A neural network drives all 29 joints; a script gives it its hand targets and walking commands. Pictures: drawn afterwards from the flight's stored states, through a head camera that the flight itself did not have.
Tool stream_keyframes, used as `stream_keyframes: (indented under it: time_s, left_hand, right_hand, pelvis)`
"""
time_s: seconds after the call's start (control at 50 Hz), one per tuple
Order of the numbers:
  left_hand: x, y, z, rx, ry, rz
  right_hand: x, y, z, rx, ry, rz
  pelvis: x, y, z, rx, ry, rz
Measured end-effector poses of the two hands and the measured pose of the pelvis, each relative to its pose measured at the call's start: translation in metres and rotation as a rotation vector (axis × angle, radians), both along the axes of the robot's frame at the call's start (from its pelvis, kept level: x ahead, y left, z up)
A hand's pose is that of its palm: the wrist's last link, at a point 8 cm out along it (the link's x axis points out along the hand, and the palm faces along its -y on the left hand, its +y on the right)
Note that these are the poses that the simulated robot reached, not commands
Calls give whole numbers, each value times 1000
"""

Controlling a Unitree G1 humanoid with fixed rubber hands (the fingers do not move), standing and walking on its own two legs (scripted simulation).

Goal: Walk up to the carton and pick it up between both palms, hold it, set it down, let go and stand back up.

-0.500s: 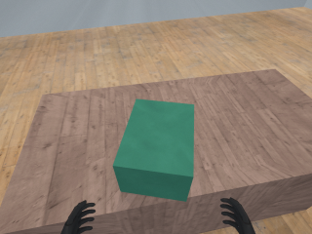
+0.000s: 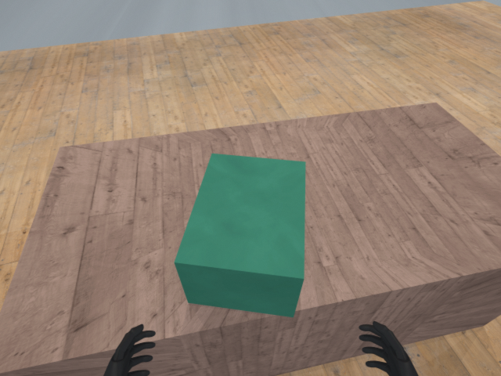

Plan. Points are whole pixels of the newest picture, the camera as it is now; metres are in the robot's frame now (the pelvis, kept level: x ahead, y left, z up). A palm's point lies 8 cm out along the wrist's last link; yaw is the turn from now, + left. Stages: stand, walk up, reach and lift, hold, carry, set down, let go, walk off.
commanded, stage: let go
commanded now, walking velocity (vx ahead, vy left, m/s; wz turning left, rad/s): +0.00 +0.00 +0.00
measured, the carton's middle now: (249, 229) +0.47 +0.01 -0.11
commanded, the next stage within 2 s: stand in 0.36 s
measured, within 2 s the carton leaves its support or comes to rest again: neither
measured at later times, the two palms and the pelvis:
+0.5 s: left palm out of the picture +0.13 +0.24 -0.08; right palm out of the picture +0.14 -0.24 -0.09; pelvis +0.00 +0.00 +0.00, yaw +1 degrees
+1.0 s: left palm out of the picture +0.02 +0.27 -0.11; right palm out of the picture +0.05 -0.24 -0.12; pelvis -0.04 +0.01 -0.01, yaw +2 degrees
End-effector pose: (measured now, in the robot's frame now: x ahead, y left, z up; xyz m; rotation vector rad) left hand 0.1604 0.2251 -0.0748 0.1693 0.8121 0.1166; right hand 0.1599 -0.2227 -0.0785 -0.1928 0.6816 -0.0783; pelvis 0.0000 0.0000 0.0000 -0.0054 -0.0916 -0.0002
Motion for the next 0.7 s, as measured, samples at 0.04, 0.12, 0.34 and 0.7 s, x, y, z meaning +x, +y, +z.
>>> stream_keyframes:
  time_s: [0.04,0.12,0.34,0.7]
  left_hand:
    - [0,-1,0,-1,0,0]
    - [-1,-2,-1,-6,3,1]
    - [-7,-2,-6,-12,18,9]
    - [-81,50,-15,110,80,50]
  right_hand:
    - [-1,-2,1,-4,-2,-2]
    - [-1,-6,3,-10,-6,-1]
    - [-4,-5,5,-15,4,0]
    - [-58,-23,-30,-49,232,-51]
  pelvis:
    - [0,0,0,0,-1,0]
    - [-1,-1,0,1,-3,-1]
    - [-3,-2,-1,2,-3,0]
    - [-10,10,-6,1,23,27]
